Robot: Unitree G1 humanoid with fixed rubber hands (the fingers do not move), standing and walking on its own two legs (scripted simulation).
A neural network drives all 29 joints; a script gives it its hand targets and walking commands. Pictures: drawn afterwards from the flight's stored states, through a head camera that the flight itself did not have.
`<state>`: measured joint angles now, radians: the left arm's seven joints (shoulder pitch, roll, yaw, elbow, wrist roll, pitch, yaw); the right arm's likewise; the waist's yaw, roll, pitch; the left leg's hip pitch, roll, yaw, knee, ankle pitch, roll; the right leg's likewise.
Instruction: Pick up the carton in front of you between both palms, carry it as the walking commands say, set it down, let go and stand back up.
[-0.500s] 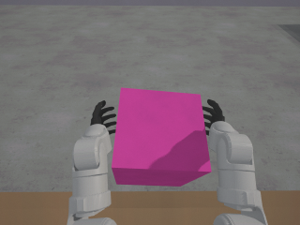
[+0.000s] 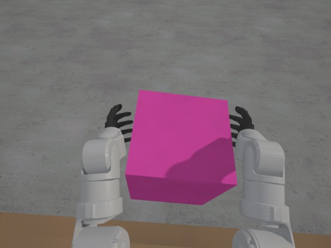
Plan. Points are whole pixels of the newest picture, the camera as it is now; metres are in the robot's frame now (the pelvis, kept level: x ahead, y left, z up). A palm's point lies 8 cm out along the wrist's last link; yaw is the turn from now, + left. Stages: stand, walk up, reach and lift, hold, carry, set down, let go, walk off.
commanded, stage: carry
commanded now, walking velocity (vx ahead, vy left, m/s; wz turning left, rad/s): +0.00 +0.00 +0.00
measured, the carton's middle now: (174, 154) +0.36 +0.01 +0.02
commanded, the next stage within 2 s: none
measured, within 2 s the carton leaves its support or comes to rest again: neither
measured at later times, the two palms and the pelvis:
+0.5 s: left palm (100, 139) +0.32 +0.17 +0.13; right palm (242, 142) +0.32 -0.13 +0.14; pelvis -0.01 +0.02 +0.00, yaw -1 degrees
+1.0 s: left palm (98, 143) +0.31 +0.17 +0.13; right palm (242, 146) +0.31 -0.13 +0.14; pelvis -0.03 +0.02 +0.00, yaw -1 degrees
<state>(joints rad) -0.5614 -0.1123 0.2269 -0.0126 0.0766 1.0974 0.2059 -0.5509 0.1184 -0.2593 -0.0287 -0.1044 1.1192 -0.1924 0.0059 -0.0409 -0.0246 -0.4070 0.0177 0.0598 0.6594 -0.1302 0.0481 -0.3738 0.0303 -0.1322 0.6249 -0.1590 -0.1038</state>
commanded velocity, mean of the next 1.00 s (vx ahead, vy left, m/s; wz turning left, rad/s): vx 0.00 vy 0.00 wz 0.00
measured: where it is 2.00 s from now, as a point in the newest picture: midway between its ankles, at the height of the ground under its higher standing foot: outside the picture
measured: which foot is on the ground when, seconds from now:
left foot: down 0.00-1.00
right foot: down 0.00-1.00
